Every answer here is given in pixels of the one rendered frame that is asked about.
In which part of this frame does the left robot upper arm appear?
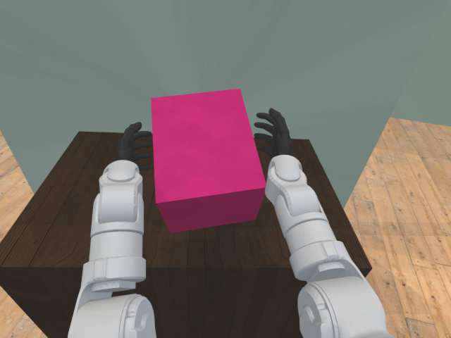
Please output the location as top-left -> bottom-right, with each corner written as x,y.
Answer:
69,294 -> 156,338

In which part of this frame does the carton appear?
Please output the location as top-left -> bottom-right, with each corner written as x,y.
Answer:
151,89 -> 266,233

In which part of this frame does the robot right forearm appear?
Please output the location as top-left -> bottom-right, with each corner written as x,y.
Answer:
265,155 -> 387,328

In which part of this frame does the robot left forearm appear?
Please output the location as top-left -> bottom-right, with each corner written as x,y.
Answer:
68,160 -> 146,338

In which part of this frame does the right robot hand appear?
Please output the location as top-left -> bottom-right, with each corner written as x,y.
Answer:
254,108 -> 294,159

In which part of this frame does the pedestal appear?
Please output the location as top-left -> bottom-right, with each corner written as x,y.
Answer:
0,132 -> 372,338

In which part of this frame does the left robot hand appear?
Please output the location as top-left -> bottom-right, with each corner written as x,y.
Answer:
112,122 -> 152,170

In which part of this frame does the right robot upper arm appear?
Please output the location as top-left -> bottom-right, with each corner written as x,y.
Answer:
297,276 -> 397,338

